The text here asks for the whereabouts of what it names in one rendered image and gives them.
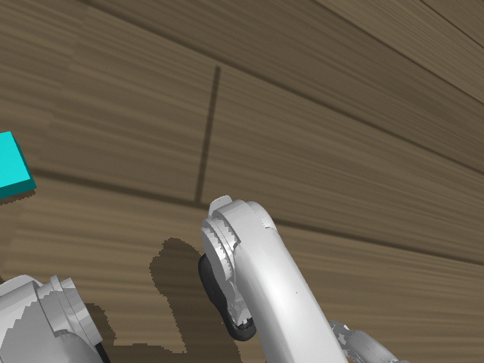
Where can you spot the left robot foot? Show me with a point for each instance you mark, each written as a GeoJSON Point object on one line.
{"type": "Point", "coordinates": [102, 353]}

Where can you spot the carton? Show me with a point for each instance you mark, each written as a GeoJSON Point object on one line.
{"type": "Point", "coordinates": [15, 176]}

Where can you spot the right robot foot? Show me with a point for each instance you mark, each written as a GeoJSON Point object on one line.
{"type": "Point", "coordinates": [243, 332]}

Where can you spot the right robot hand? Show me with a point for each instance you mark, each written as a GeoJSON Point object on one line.
{"type": "Point", "coordinates": [359, 346]}

